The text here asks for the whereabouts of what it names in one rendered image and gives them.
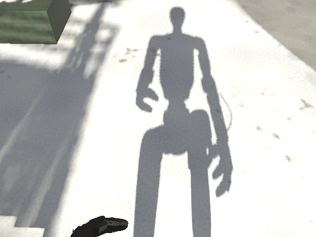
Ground left robot hand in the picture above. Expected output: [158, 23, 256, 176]
[70, 215, 128, 237]

